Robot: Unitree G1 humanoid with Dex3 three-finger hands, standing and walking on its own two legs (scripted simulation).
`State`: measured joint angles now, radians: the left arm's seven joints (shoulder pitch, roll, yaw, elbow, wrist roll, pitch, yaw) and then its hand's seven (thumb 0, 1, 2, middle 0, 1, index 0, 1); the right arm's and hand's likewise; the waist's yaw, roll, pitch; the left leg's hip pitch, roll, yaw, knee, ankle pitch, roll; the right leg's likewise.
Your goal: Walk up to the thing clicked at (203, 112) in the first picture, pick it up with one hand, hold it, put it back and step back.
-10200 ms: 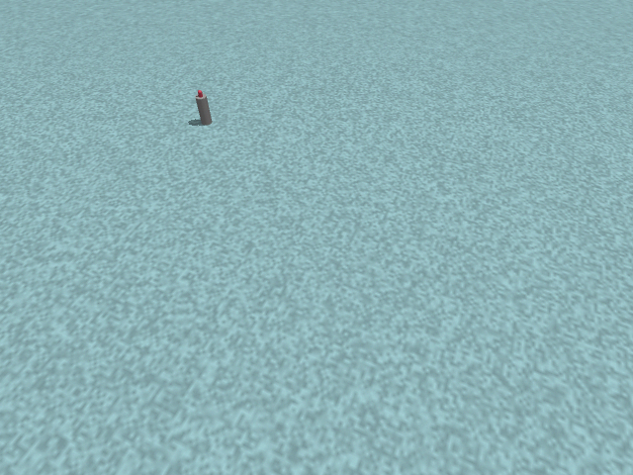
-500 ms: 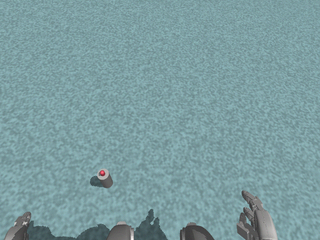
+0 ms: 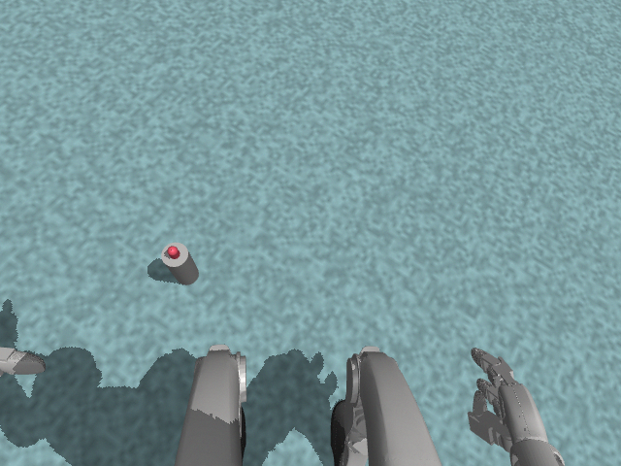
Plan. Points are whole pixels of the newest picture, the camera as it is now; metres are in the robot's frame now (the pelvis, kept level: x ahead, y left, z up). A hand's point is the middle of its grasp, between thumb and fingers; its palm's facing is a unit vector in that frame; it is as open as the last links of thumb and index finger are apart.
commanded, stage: go down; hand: left
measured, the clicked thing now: (180, 263) +0.50 +0.26 -0.47
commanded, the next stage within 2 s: approach in 1.22 s
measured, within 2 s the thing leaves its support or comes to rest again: neither
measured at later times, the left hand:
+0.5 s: hand (2, 280) +0.35 +0.41 -0.12, palm faces +0.25 -0.96 -0.09, open 17.4 cm
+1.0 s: hand (5, 265) +0.38 +0.43 -0.15, palm faces +0.27 -0.96 -0.07, open 17.4 cm
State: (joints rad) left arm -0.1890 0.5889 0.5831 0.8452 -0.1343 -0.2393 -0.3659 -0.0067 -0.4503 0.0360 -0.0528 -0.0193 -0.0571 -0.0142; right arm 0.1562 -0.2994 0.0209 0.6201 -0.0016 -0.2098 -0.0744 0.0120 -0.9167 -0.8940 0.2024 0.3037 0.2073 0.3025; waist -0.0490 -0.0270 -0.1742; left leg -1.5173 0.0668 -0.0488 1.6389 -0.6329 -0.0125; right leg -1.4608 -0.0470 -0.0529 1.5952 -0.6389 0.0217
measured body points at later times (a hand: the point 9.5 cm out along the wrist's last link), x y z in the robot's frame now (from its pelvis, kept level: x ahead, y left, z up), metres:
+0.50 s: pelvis -0.03 +0.00 -0.11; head +0.18 +0.06 +0.28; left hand +0.33 +0.46 -0.11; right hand +0.11 -0.27 -0.21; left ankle +0.05 +0.13 -0.54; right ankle +0.05 -0.14 -0.54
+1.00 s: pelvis -0.04 +0.00 -0.17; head +0.19 +0.06 +0.21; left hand +0.36 +0.48 -0.14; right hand +0.09 -0.29 -0.27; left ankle +0.05 +0.12 -0.54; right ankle +0.05 -0.14 -0.54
